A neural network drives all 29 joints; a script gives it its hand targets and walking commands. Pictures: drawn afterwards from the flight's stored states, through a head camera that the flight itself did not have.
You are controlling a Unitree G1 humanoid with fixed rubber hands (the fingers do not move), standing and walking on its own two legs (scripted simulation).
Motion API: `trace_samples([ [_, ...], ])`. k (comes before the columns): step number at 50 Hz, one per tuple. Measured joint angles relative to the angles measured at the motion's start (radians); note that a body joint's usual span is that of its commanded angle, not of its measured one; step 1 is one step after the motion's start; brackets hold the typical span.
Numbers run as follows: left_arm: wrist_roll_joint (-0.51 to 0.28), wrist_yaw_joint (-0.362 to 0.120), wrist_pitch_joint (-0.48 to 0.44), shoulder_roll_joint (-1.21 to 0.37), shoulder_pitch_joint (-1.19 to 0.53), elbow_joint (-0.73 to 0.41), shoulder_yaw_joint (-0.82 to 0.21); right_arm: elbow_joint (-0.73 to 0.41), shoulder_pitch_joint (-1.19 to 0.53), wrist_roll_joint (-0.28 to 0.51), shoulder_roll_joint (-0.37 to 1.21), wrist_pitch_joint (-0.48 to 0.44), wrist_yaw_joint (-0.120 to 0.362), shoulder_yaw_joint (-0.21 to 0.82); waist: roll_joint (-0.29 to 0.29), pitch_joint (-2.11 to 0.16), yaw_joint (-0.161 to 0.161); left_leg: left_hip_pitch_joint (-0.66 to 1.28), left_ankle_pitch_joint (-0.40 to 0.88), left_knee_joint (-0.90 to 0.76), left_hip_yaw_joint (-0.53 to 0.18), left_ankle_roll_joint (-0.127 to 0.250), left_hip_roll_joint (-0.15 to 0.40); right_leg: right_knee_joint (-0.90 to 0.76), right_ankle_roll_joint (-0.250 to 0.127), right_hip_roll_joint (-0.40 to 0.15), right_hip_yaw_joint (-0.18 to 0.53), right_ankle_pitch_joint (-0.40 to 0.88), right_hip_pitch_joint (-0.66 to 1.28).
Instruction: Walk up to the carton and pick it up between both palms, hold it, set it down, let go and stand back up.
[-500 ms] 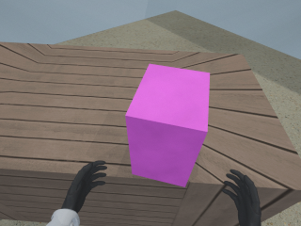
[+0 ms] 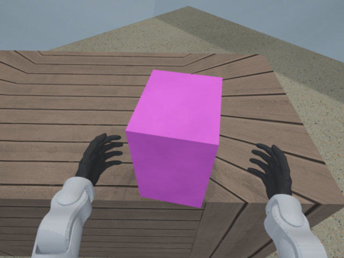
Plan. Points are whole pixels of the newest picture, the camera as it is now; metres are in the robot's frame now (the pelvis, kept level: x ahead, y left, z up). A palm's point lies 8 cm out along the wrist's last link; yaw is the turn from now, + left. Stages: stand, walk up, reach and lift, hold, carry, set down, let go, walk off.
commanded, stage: reach and lift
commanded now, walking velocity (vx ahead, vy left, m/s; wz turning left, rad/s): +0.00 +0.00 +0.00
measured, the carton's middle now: (178, 141) +0.37 +0.02 +0.07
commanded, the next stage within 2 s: none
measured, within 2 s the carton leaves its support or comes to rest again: neither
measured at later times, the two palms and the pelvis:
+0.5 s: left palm (100, 131) +0.32 +0.18 +0.16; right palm (282, 151) +0.29 -0.18 +0.15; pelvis -0.01 -0.01 +0.00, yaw +1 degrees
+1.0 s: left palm (105, 91) +0.38 +0.18 +0.21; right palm (280, 112) +0.35 -0.17 +0.20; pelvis -0.01 -0.01 +0.00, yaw +2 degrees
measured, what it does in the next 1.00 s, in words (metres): stands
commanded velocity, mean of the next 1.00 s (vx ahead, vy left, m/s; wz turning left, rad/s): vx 0.00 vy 0.00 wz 0.00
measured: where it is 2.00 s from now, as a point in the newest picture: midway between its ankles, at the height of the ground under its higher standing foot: outside the picture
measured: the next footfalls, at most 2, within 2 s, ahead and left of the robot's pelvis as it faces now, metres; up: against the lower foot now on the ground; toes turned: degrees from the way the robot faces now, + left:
none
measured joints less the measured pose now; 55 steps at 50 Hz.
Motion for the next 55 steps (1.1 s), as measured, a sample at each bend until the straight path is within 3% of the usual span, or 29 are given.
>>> trace_samples([
  [8,0.001,-0.001,0.078,0.008,-0.090,-0.025,0.038,-0.028,-0.103,0.037,-0.015,0.037,-0.030,0.010,-0.001,0.007,-0.014,-0.027,0.005,0.007,-0.006,-0.008,0.006,0.010,-0.007,0.005,-0.006,0.002,-0.027],
  [27,-0.014,-0.007,0.218,0.078,-0.414,0.169,0.066,0.118,-0.414,0.085,-0.016,0.173,-0.084,-0.026,-0.016,-0.022,-0.072,-0.075,0.022,0.017,-0.012,-0.009,-0.001,0.027,-0.010,-0.003,-0.012,0.012,-0.074],
  [38,-0.006,0.000,0.218,0.109,-0.597,0.379,0.068,0.268,-0.590,0.100,-0.016,0.196,-0.086,-0.051,-0.017,-0.043,-0.090,-0.101,0.027,0.024,-0.017,-0.007,-0.004,0.028,-0.009,-0.007,-0.015,0.018,-0.096],
  [55,-0.002,0.016,0.188,0.140,-0.828,0.616,0.034,0.518,-0.838,0.114,-0.023,0.188,-0.085,-0.083,-0.019,-0.080,-0.126,-0.124,0.024,0.029,-0.037,-0.012,0.000,0.008,-0.010,-0.004,-0.035,0.021,-0.099],
])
